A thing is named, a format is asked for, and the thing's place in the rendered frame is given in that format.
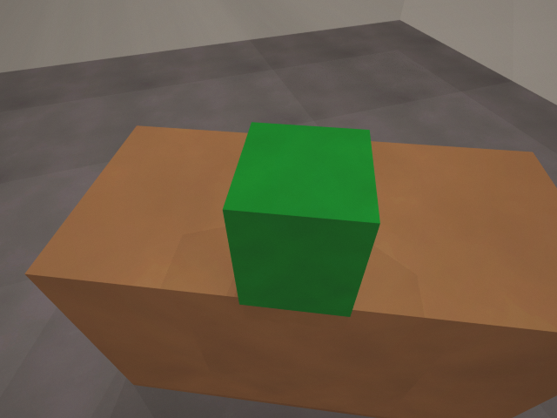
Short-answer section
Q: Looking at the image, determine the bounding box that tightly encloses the pedestal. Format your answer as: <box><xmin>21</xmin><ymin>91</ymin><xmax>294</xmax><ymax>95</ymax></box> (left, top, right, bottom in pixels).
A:
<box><xmin>25</xmin><ymin>125</ymin><xmax>557</xmax><ymax>418</ymax></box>

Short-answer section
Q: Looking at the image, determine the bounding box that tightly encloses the carton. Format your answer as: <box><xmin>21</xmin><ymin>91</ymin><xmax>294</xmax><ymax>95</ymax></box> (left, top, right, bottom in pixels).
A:
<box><xmin>223</xmin><ymin>122</ymin><xmax>380</xmax><ymax>317</ymax></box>

